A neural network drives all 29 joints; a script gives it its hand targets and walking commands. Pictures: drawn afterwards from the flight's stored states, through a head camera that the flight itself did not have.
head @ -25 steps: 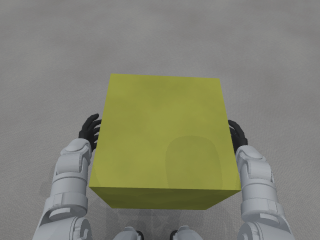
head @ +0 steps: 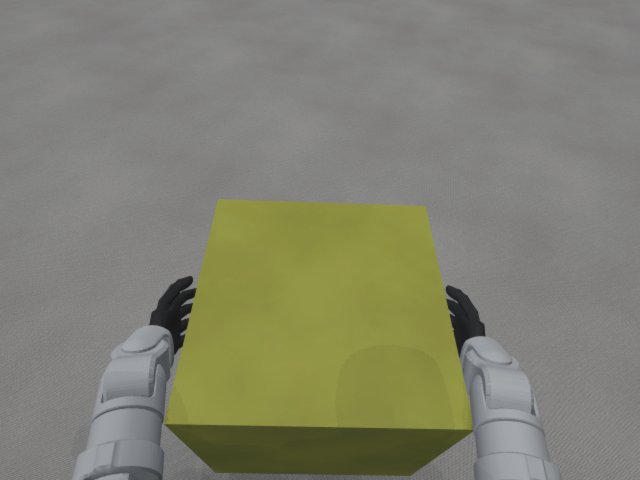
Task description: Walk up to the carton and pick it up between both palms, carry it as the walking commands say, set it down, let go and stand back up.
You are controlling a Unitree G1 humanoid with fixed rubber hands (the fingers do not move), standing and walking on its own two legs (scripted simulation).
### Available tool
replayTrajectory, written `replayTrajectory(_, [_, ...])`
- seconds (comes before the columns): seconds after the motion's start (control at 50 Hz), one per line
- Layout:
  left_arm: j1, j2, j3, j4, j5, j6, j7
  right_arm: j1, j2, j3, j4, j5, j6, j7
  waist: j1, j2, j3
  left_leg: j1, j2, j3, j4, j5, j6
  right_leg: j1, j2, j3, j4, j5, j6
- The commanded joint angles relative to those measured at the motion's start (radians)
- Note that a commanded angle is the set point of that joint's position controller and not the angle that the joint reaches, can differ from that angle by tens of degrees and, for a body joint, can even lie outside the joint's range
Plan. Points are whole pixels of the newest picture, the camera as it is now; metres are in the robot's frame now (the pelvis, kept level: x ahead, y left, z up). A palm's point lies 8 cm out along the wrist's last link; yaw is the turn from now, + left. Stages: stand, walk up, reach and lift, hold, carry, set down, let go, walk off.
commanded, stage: reach and lift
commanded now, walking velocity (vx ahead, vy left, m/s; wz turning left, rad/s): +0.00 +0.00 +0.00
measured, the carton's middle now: (317, 342) +0.33 +0.00 -0.05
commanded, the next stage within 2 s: hold in 1.34 s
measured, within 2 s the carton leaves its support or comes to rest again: neither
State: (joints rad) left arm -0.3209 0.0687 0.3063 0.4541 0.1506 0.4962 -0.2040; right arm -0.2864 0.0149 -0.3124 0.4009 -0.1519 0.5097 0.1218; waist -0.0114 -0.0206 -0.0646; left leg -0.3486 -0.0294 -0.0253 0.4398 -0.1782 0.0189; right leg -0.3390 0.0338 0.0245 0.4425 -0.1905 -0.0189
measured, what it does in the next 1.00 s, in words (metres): stands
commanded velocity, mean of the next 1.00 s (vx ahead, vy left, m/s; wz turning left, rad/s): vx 0.00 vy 0.00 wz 0.00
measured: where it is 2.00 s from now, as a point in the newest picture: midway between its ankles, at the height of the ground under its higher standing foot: outside the picture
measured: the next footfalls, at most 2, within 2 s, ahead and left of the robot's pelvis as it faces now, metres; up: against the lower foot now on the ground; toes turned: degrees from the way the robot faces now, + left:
none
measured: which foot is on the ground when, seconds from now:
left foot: down 0.00-1.00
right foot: down 0.00-1.00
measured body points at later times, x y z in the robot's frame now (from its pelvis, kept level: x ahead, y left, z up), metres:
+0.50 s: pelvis +0.00 +0.02 +0.01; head -0.04 +0.02 +0.46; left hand +0.32 +0.20 +0.04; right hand +0.30 -0.20 +0.05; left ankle +0.03 +0.11 -0.74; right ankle +0.02 -0.11 -0.74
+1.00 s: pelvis +0.02 +0.01 +0.01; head +0.00 +0.00 +0.46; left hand +0.31 +0.20 +0.04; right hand +0.30 -0.20 +0.03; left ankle +0.03 +0.11 -0.74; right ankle +0.02 -0.11 -0.74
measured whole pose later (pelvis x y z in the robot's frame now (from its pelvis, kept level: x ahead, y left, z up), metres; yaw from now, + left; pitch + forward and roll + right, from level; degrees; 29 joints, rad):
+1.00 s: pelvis +0.02 +0.01 +0.01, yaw -1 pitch -4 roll +0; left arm -0.14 0.00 0.23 0.14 0.12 0.71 -0.12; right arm -0.15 -0.05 -0.21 0.15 -0.11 0.70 0.14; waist -0.02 0.02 0.02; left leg -0.03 -0.04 -0.01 0.24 -0.13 0.03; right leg -0.04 0.02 0.05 0.27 -0.16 -0.01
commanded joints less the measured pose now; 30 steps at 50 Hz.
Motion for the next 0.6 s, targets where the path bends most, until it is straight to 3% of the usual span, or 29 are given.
replayTrajectory(0.0, [-0.588,-0.852,-0.571,-0.234,-0.157,0.012,-0.183,-0.497,0.95,0.544,-0.129,0.157,0.028,0.161,0.005,0.035,-0.295,0.245,-0.044,-0.033,-0.065,0.162,0.019,0.171,0.021,0.069,-0.097,0.176,0.007])
replayTrajectory(0.02, [-0.628,-0.895,-0.591,-0.281,-0.164,0.01,-0.178,-0.62,0.93,0.57,-0.231,0.174,0.012,0.165,-0.013,0.059,-0.418,0.291,-0.049,-0.022,-0.073,0.18,0.011,0.209,0.029,0.053,-0.083,0.186,0.01])
replayTrajectory(0.04, [-0.587,-0.901,-0.609,-0.294,-0.186,0.026,-0.167,-0.62,0.924,0.615,-0.28,0.195,0.023,0.157,0.004,0.067,-0.449,0.361,-0.043,-0.033,-0.077,0.226,0.005,0.23,0.02,0.05,-0.09,0.218,0.009])
replayTrajectory(0.06, [-0.565,-0.899,-0.594,-0.213,-0.187,0.035,-0.165,-0.625,0.894,0.618,-0.26,0.184,0.041,0.155,-0.007,0.004,-0.35,0.331,-0.04,-0.046,-0.082,0.199,0.011,0.184,0.033,0.044,-0.1,0.168,0.017])
replayTrajectory(0.08, [-0.638,-0.914,-0.589,-0.202,-0.182,0.03,-0.169,-0.673,0.897,0.588,-0.213,0.176,0.044,0.165,-0.004,0.01,-0.312,0.305,-0.048,-0.045,-0.09,0.104,0.01,0.155,0.033,0.042,-0.114,0.077,0.01])
replayTrajectory(0.1, [-0.582,-0.855,-0.518,-0.149,-0.114,0.056,-0.166,-0.649,0.875,0.566,-0.187,0.157,0.053,0.166,0.035,0.014,-0.224,0.218,-0.049,-0.025,-0.115,0.013,0.011,0.183,0.013,0.058,-0.124,0.012,0.006])
replayTrajectory(0.12, [-0.591,-0.877,-0.551,-0.193,-0.144,0.057,-0.164,-0.63,0.865,0.576,-0.225,0.158,0.066,0.159,-0.02,-0.03,-0.254,0.278,-0.037,-0.041,-0.123,0.008,0.015,0.2,0.021,0.059,-0.131,-0.007,0.006])
replayTrajectory(0.14, [-0.665,-0.834,-0.536,-0.198,-0.147,0.059,-0.171,-0.625,0.88,0.556,-0.159,0.146,0.096,0.166,-0.004,-0.031,-0.147,0.261,-0.033,-0.033,-0.14,-0.072,0.015,0.142,0.015,0.057,-0.149,-0.092,0.004])
replayTrajectory(0.16, [-0.679,-0.879,-0.576,-0.251,-0.176,0.067,-0.167,-0.598,0.88,0.548,-0.179,0.158,0.099,0.17,-0.028,0.01,-0.231,0.29,-0.033,-0.037,-0.156,-0.032,0.012,0.222,0.012,0.054,-0.152,-0.034,-0.011])
replayTrajectory(0.18, [-0.679,-0.877,-0.542,-0.175,-0.168,0.077,-0.165,-0.655,0.895,0.568,-0.166,0.159,0.102,0.178,-0.012,-0.031,-0.205,0.278,-0.037,-0.04,-0.141,-0.026,0.019,0.178,0.016,0.053,-0.146,-0.039,0.002])
replayTrajectory(0.2, [-0.703,-0.869,-0.554,-0.261,-0.17,0.067,-0.166,-0.643,0.898,0.586,-0.17,0.169,0.098,0.187,0.0,-0.011,-0.259,0.253,-0.036,-0.037,-0.15,-0.036,0.015,0.264,0.014,0.049,-0.145,-0.023,0.002])
replayTrajectory(0.22, [-0.708,-0.907,-0.608,-0.297,-0.216,0.061,-0.165,-0.604,0.91,0.599,-0.2,0.184,0.105,0.187,-0.029,-0.02,-0.37,0.417,-0.026,-0.062,-0.157,0.061,0.018,0.225,0.029,0.044,-0.142,0.046,0.001])
replayTrajectory(0.24, [-0.704,-0.876,-0.572,-0.254,-0.174,0.08,-0.156,-0.63,0.923,0.572,-0.151,0.173,0.108,0.189,-0.005,-0.007,-0.29,0.397,-0.029,-0.061,-0.148,0.073,0.016,0.191,0.023,0.038,-0.153,0.047,0.001])
replayTrajectory(0.26, [-0.681,-0.912,-0.589,-0.286,-0.174,0.082,-0.157,-0.662,0.934,0.606,-0.239,0.189,0.095,0.2,0.016,0.011,-0.38,0.398,-0.04,-0.051,-0.151,0.083,0.009,0.263,0.027,0.044,-0.15,0.067,0.004])
replayTrajectory(0.28, [-0.656,-0.906,-0.55,-0.193,-0.169,0.098,-0.158,-0.647,0.917,0.556,-0.139,0.18,0.111,0.206,-0.001,0.03,-0.24,0.368,-0.04,-0.046,-0.157,-0.004,0.009,0.19,0.023,0.043,-0.161,-0.002,-0.003])
replayTrajectory(0.3, [-0.659,-0.906,-0.562,-0.208,-0.149,0.104,-0.154,-0.653,0.894,0.555,-0.128,0.161,0.108,0.211,-0.008,0.066,-0.21,0.342,-0.038,-0.053,-0.167,-0.031,0.002,0.195,0.025,0.035,-0.163,-0.032,-0.013])
replayTrajectory(0.32, [-0.599,-0.909,-0.559,-0.216,-0.155,0.112,-0.154,-0.564,0.893,0.538,-0.113,0.165,0.128,0.213,-0.006,0.053,-0.183,0.386,-0.033,-0.046,-0.169,-0.001,0.002,0.2,0.022,0.052,-0.173,-0.013,-0.016])
replayTrajectory(0.34, [-0.638,-0.912,-0.548,-0.191,-0.154,0.122,-0.15,-0.603,0.881,0.519,-0.087,0.149,0.131,0.212,-0.009,0.027,-0.156,0.369,-0.026,-0.058,-0.18,-0.04,0.007,0.196,0.024,0.044,-0.179,-0.052,-0.016])
replayTrajectory(0.36, [-0.65,-0.939,-0.559,-0.216,-0.167,0.12,-0.147,-0.596,0.862,0.521,-0.14,0.139,0.134,0.206,-0.036,0.024,-0.196,0.419,-0.019,-0.072,-0.174,0.036,0.004,0.186,0.03,0.034,-0.186,-0.001,-0.014])
replayTrajectory(0.38, [-0.633,-0.926,-0.557,-0.24,-0.174,0.131,-0.151,-0.603,0.894,0.537,-0.145,0.166,0.144,0.215,0.004,0.022,-0.177,0.355,-0.029,-0.057,-0.192,0.016,-0.002,0.24,0.044,0.031,-0.193,-0.012,-0.019])
replayTrajectory(0.4, [-0.638,-0.904,-0.527,-0.202,-0.17,0.147,-0.151,-0.601,0.873,0.487,-0.108,0.153,0.158,0.217,-0.016,0.039,-0.092,0.322,-0.028,-0.042,-0.19,-0.013,-0.002,0.218,0.033,0.032,-0.199,-0.018,-0.017])
replayTrajectory(0.42, [-0.661,-0.929,-0.525,-0.188,-0.178,0.138,-0.147,-0.637,0.89,0.514,-0.115,0.163,0.158,0.218,-0.018,0.004,-0.144,0.359,-0.017,-0.062,-0.196,-0.035,0.008,0.212,0.034,0.035,-0.184,-0.029,-0.012])
replayTrajectory(0.44, [-0.608,-0.917,-0.55,-0.222,-0.16,0.142,-0.141,-0.606,0.885,0.525,-0.13,0.172,0.15,0.218,-0.005,0.082,-0.159,0.345,-0.031,-0.04,-0.203,-0.004,-0.007,0.26,0.031,0.043,-0.182,0.017,-0.016])
replayTrajectory(0.46, [-0.634,-0.923,-0.552,-0.254,-0.171,0.144,-0.138,-0.612,0.894,0.534,-0.138,0.159,0.148,0.22,-0.002,0.023,-0.168,0.348,-0.021,-0.047,-0.195,0.04,0.0,0.26,0.034,0.04,-0.189,0.032,-0.008])
replayTrajectory(0.48, [-0.626,-0.959,-0.595,-0.303,-0.191,0.142,-0.139,-0.599,0.888,0.568,-0.211,0.192,0.147,0.224,-0.008,0.038,-0.233,0.408,-0.028,-0.054,-0.186,0.089,-0.005,0.26,0.038,0.038,-0.178,0.07,-0.013])
replayTrajectory(0.5, [-0.633,-0.922,-0.574,-0.306,-0.184,0.147,-0.132,-0.637,0.896,0.585,-0.238,0.195,0.146,0.223,0.0,0.01,-0.237,0.402,-0.031,-0.045,-0.175,0.144,0.007,0.275,0.034,0.031,-0.182,0.126,0.001])
replayTrajectory(0.54, [-0.626,-0.933,-0.588,-0.329,-0.162,0.148,-0.127,-0.604,0.873,0.573,-0.243,0.174,0.143,0.214,-0.028,0.032,-0.243,0.408,-0.036,-0.056,-0.179,0.159,-0.009,0.275,0.037,0.045,-0.162,0.146,0.001])
replayTrajectory(0.56, [-0.624,-0.942,-0.604,-0.344,-0.196,0.154,-0.124,-0.586,0.893,0.591,-0.238,0.185,0.15,0.202,-0.011,0.009,-0.245,0.392,-0.037,-0.055,-0.17,0.147,0.001,0.305,0.029,0.045,-0.169,0.135,-0.002])
replayTrajectory(0.58, [-0.588,-0.929,-0.597,-0.322,-0.189,0.166,-0.114,-0.556,0.877,0.573,-0.207,0.179,0.159,0.199,-0.015,0.022,-0.173,0.396,-0.039,-0.052,-0.18,0.147,0.0,0.253,0.033,0.035,-0.173,0.128,-0.004])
